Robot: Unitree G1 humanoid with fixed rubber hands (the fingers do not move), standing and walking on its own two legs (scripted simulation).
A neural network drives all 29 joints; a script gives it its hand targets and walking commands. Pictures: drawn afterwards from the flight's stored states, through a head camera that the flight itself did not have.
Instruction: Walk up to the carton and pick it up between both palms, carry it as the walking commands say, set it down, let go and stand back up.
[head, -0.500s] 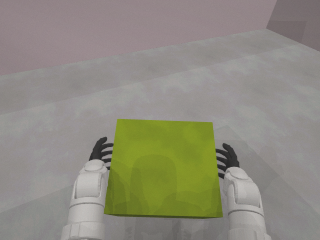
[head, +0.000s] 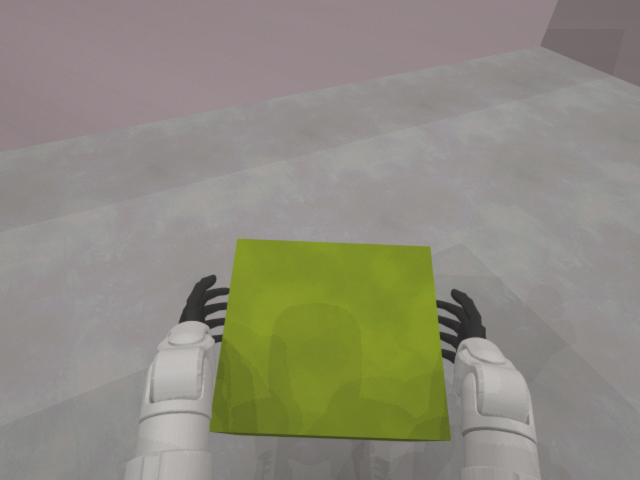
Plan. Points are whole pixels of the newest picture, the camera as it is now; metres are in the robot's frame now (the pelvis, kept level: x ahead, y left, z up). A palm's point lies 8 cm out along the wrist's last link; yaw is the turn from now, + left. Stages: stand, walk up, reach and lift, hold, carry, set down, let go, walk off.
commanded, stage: carry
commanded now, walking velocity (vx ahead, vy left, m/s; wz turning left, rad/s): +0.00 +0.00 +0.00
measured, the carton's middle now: (328, 346) +0.32 +0.00 -0.04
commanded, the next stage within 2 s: hold in 0.64 s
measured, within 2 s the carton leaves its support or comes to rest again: neither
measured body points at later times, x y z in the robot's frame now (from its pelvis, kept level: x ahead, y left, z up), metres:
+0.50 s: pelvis +0.01 +0.00 +0.00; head +0.00 +0.01 +0.45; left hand +0.31 +0.18 +0.03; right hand +0.30 -0.18 +0.03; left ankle +0.00 +0.10 -0.73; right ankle +0.11 -0.06 -0.73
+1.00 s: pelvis +0.02 +0.00 +0.00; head -0.03 -0.02 +0.45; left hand +0.33 +0.19 +0.05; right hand +0.33 -0.16 +0.05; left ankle +0.00 +0.10 -0.73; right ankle +0.11 -0.06 -0.73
